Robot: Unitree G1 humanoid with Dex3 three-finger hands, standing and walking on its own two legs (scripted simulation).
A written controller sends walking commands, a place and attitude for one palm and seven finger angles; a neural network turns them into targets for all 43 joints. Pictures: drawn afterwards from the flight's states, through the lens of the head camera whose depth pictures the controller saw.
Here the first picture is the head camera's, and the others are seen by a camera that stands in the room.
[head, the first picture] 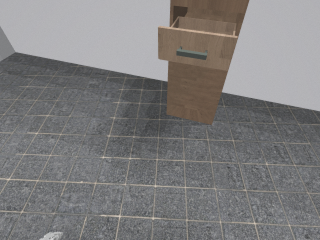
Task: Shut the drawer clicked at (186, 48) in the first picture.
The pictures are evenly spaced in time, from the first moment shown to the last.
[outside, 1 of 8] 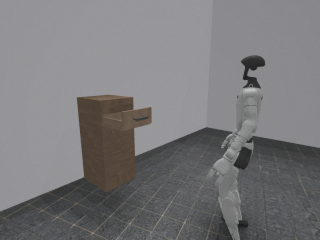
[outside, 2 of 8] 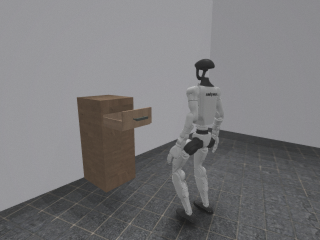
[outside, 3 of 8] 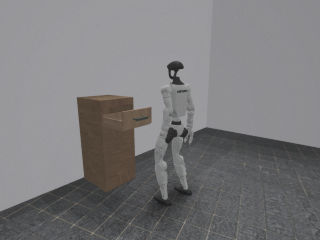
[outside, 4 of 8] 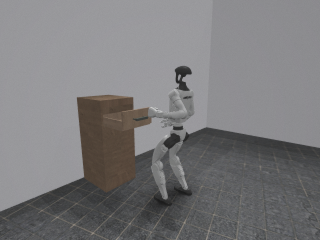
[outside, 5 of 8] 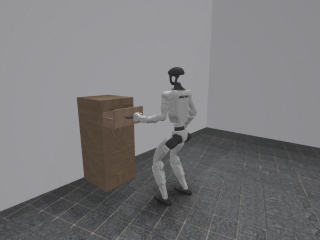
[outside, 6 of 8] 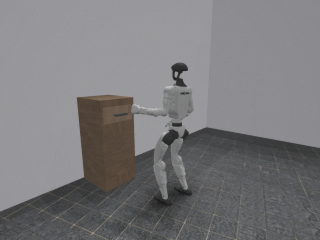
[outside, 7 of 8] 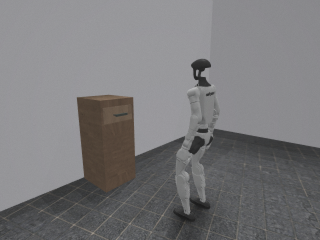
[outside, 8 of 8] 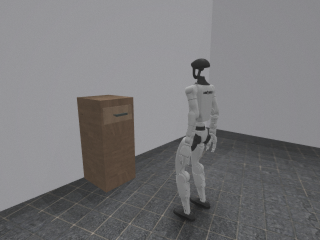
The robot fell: no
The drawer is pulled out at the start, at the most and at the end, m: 0.29 0.29 0.00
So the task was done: yes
